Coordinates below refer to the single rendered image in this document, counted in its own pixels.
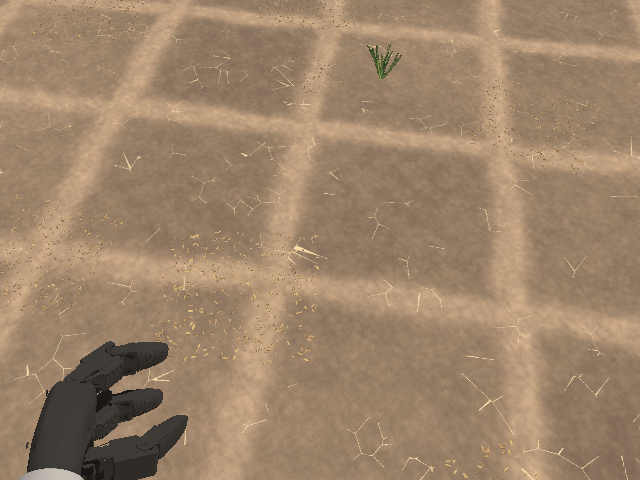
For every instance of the left robot hand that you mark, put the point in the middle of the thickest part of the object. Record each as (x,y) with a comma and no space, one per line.
(74,416)

